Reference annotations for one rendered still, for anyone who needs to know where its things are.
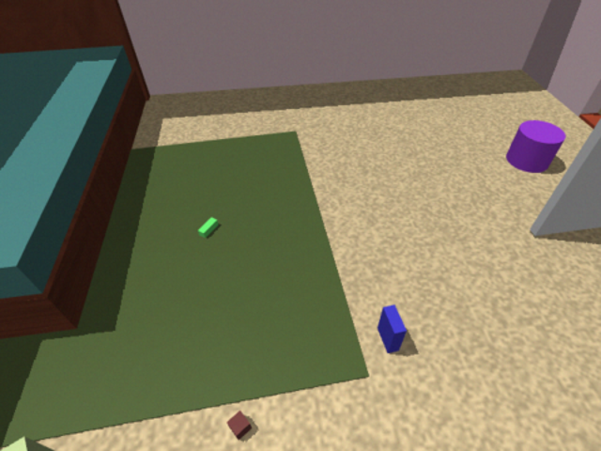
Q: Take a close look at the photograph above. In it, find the bed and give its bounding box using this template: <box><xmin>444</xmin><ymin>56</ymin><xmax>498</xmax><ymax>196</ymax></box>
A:
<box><xmin>0</xmin><ymin>0</ymin><xmax>150</xmax><ymax>339</ymax></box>

